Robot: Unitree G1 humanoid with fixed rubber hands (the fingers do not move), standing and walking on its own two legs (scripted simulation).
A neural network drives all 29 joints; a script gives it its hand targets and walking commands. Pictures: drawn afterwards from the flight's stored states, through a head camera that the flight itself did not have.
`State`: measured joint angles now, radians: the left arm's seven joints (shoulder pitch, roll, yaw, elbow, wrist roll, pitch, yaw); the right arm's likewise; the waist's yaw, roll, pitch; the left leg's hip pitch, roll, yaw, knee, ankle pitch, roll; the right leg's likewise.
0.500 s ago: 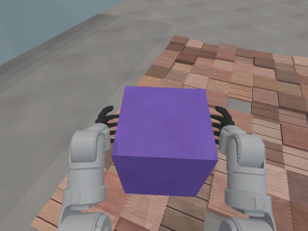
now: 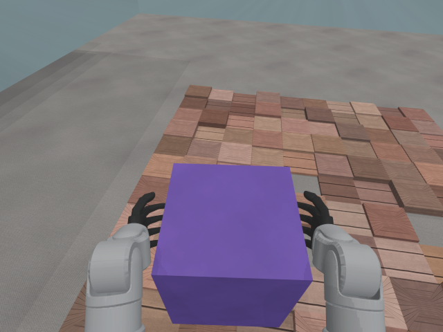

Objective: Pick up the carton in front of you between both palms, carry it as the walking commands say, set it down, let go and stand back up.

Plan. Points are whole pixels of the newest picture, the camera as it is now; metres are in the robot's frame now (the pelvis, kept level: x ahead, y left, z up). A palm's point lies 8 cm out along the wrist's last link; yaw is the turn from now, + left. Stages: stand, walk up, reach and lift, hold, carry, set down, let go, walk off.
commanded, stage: carry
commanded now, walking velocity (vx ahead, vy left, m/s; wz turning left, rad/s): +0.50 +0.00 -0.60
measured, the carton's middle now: (228, 248) +0.29 +0.01 +0.03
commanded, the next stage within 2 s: none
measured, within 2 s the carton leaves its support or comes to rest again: neither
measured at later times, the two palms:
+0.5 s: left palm (223, 142) +0.55 +0.03 +0.08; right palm (348, 165) +0.49 -0.26 +0.08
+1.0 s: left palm (275, 70) +0.93 -0.13 +0.13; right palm (367, 88) +0.82 -0.41 +0.13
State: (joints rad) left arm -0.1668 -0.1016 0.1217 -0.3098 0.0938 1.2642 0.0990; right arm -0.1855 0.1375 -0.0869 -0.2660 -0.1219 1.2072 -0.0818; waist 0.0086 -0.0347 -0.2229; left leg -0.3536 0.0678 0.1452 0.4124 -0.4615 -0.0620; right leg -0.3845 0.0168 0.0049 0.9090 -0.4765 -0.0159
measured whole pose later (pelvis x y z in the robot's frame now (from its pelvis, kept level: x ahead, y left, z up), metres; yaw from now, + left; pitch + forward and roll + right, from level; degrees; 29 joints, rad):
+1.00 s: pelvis +0.57 -0.15 +0.00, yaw -19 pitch +3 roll +1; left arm -0.49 -0.05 0.18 -0.10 0.10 1.22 0.09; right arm -0.53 0.03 -0.15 -0.06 -0.04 1.19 -0.13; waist -0.08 0.01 -0.08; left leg -0.23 0.06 0.09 0.57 -0.39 -0.02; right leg -0.47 -0.06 -0.09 0.54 -0.17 -0.01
